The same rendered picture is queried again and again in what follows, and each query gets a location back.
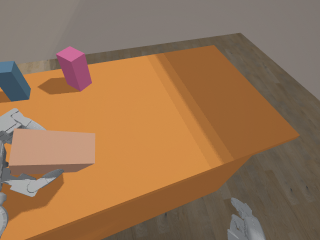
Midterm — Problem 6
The left robot hand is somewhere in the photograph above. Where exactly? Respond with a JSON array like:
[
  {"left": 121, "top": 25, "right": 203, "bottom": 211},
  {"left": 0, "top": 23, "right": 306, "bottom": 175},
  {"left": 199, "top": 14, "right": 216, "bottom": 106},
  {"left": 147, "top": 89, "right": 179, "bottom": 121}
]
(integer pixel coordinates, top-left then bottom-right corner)
[{"left": 0, "top": 108, "right": 64, "bottom": 197}]

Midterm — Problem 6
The sponge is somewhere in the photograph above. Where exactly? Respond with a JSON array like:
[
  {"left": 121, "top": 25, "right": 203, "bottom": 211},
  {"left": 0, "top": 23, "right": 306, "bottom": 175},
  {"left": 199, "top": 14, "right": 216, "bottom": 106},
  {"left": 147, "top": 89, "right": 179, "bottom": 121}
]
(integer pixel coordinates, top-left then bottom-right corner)
[{"left": 8, "top": 128, "right": 95, "bottom": 175}]

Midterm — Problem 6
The right robot hand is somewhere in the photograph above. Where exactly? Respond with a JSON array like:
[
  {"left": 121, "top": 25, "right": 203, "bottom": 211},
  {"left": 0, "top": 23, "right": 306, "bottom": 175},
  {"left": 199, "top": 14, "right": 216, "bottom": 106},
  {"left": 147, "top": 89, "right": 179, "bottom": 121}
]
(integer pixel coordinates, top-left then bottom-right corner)
[{"left": 227, "top": 197, "right": 266, "bottom": 240}]

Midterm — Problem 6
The table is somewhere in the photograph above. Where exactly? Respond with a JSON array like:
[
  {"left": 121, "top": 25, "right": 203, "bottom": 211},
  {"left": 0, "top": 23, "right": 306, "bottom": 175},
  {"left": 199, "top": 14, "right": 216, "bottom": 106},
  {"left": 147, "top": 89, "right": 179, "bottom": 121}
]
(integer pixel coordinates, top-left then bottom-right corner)
[{"left": 0, "top": 45, "right": 300, "bottom": 240}]

